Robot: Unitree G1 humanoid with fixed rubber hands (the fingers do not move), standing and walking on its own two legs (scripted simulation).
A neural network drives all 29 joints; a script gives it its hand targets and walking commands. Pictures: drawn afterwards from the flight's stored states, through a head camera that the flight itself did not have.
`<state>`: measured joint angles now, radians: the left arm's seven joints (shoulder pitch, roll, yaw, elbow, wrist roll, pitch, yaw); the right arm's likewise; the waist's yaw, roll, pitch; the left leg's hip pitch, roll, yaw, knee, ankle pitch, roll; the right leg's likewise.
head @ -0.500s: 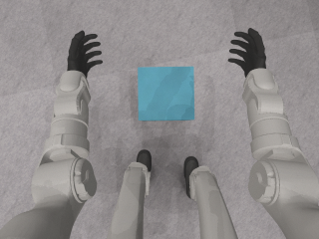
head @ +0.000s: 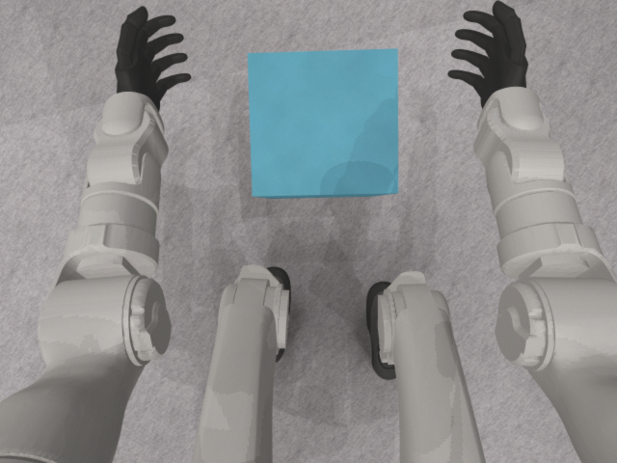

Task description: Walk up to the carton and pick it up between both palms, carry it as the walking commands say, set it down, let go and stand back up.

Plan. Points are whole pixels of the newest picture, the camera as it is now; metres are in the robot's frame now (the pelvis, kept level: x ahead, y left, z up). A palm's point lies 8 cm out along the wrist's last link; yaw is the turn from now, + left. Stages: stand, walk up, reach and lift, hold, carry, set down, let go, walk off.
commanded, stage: reach and lift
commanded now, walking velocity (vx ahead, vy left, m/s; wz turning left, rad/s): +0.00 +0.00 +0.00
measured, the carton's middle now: (321, 139) +0.50 +0.03 -0.38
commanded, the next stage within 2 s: none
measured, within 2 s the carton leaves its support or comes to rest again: leaves its support in 1.98 s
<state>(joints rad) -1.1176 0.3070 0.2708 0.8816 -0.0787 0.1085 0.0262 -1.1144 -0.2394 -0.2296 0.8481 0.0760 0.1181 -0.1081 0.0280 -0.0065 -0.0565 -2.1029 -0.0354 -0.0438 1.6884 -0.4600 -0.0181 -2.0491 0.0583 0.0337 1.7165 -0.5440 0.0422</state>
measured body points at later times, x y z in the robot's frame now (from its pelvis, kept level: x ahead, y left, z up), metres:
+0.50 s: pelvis -0.02 +0.00 -0.11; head +0.34 +0.02 +0.15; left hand +0.51 +0.22 -0.29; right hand +0.52 -0.16 -0.28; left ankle +0.10 +0.12 -0.47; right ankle +0.08 -0.13 -0.47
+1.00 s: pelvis -0.02 +0.00 -0.13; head +0.34 +0.01 +0.12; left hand +0.51 +0.22 -0.32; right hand +0.52 -0.15 -0.32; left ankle +0.10 +0.12 -0.47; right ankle +0.08 -0.13 -0.47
